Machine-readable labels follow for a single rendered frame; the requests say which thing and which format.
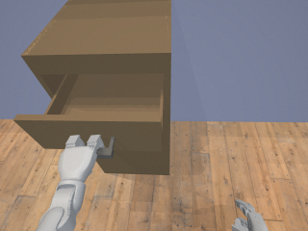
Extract handle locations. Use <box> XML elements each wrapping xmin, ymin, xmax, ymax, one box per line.
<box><xmin>96</xmin><ymin>137</ymin><xmax>116</xmax><ymax>159</ymax></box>

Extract drawer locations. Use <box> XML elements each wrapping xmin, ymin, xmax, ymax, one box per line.
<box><xmin>13</xmin><ymin>73</ymin><xmax>165</xmax><ymax>152</ymax></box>

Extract robot right hand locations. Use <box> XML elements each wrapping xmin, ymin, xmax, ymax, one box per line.
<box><xmin>231</xmin><ymin>199</ymin><xmax>269</xmax><ymax>231</ymax></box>

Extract left robot forearm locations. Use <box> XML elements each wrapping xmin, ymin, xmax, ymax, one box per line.
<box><xmin>35</xmin><ymin>179</ymin><xmax>86</xmax><ymax>231</ymax></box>

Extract cabinet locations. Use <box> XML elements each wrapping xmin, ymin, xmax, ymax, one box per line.
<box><xmin>20</xmin><ymin>0</ymin><xmax>171</xmax><ymax>175</ymax></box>

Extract robot left hand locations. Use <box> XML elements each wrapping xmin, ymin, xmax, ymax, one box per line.
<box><xmin>58</xmin><ymin>135</ymin><xmax>105</xmax><ymax>183</ymax></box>

